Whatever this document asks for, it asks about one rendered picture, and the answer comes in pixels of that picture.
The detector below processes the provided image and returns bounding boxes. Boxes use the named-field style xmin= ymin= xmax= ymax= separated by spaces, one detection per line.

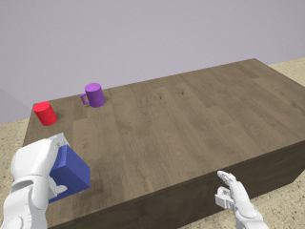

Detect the robot left forearm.
xmin=0 ymin=175 xmax=50 ymax=229

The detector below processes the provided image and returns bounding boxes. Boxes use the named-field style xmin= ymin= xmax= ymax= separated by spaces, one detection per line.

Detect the table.
xmin=1 ymin=58 xmax=305 ymax=229

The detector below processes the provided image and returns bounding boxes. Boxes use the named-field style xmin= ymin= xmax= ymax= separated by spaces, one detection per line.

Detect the left robot hand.
xmin=10 ymin=133 xmax=71 ymax=199

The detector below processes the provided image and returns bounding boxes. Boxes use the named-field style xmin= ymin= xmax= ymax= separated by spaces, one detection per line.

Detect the robot right forearm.
xmin=234 ymin=200 xmax=270 ymax=229

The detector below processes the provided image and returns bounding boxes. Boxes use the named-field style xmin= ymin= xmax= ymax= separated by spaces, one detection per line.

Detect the sponge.
xmin=48 ymin=144 xmax=91 ymax=204

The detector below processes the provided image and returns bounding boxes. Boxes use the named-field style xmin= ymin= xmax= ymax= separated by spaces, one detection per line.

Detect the right robot hand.
xmin=214 ymin=171 xmax=250 ymax=212

